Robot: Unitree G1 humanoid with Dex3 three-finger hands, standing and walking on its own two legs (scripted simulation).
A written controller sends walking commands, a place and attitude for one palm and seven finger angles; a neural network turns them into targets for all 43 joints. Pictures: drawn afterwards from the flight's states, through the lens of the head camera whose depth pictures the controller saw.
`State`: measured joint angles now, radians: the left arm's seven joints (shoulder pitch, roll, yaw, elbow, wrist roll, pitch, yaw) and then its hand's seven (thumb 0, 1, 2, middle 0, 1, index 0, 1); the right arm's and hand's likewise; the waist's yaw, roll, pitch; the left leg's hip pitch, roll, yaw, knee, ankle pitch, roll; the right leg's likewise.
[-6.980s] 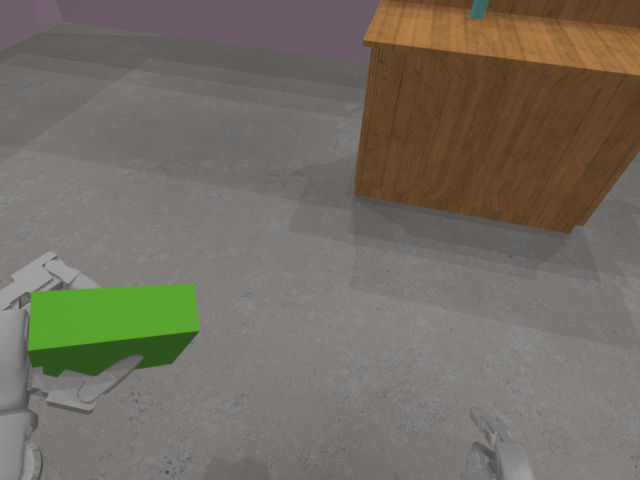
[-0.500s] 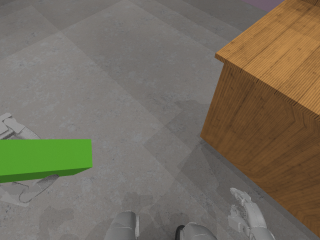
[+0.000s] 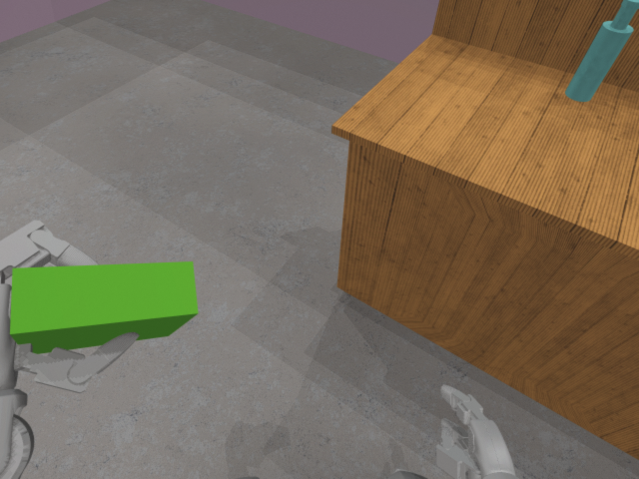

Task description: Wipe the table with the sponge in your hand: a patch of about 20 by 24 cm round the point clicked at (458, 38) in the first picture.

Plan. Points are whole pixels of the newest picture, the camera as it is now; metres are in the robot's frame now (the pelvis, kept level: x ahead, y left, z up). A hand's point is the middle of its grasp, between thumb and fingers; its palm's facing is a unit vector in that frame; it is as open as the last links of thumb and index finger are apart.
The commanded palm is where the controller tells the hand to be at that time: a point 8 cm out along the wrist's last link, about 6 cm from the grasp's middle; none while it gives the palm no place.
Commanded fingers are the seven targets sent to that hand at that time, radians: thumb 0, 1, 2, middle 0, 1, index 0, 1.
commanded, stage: turn to face it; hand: left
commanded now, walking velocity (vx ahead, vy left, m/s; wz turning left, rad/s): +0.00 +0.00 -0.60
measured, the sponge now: (133, 307) +0.23 +0.21 +0.15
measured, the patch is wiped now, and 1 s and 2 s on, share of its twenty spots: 0.00 0.00 0.00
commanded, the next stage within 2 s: take the last steps up to it in 1.46 s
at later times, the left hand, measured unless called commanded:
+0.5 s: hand (215, 349) +0.19 +0.12 +0.17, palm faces +0.14 -0.88 -0.45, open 9.3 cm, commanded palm +0.15 +0.17 +0.18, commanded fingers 0.00 0.10 1.30 -1.20 -1.60 -1.20 -1.60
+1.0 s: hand (400, 453) +0.13 -0.03 +0.17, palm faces -0.21 -0.82 -0.54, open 9.3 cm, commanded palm +0.11 +0.05 +0.18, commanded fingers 0.00 0.10 1.30 -1.20 -1.60 -1.20 -1.60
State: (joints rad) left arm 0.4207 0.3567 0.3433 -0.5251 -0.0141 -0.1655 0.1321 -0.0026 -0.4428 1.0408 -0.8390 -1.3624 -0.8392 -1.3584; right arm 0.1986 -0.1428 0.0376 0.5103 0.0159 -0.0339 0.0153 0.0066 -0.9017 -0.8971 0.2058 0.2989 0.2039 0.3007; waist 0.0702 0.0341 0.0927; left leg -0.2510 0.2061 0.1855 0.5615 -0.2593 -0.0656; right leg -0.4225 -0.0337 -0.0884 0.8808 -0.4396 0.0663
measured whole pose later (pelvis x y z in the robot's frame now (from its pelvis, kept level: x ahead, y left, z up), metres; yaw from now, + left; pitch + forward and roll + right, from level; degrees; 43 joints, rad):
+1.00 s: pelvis -0.18 -0.09 +0.00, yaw -35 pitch +0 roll +2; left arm 0.55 0.43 0.39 -0.60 -0.06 -0.18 0.13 0.00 -0.44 1.04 -0.84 -1.36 -0.84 -1.35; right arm 0.16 -0.24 -0.02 0.56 0.01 0.05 -0.01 0.01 -0.90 -0.90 0.21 0.30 0.20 0.30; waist -0.02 0.00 0.14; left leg -0.43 0.05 0.04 0.97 -0.45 -0.08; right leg -0.38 0.06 0.01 0.53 -0.14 -0.09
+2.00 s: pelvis -0.29 -0.09 -0.01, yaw -46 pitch -2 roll +1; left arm 0.43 0.34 0.31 -0.42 0.02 -0.21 0.14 0.00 -0.44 1.04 -0.84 -1.35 -0.84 -1.35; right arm 0.24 -0.22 -0.02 0.67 0.01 -0.08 -0.05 0.01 -0.90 -0.90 0.20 0.30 0.20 0.30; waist 0.00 0.05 0.03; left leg -0.34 0.05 0.03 0.84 -0.43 0.00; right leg -0.29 -0.02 -0.16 0.63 -0.30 -0.06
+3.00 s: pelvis -0.10 -0.14 -0.01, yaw -46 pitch +0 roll +1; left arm 0.52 0.38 0.36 -0.59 0.00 -0.25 0.15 0.00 -0.44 1.04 -0.84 -1.35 -0.84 -1.35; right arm 0.20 -0.27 -0.06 0.59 0.00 -0.08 -0.05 0.01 -0.90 -0.90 0.20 0.30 0.20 0.30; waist 0.01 -0.03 0.11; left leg -0.34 0.07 0.16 0.51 -0.15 0.01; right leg -0.22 -0.15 -0.14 0.64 -0.40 0.05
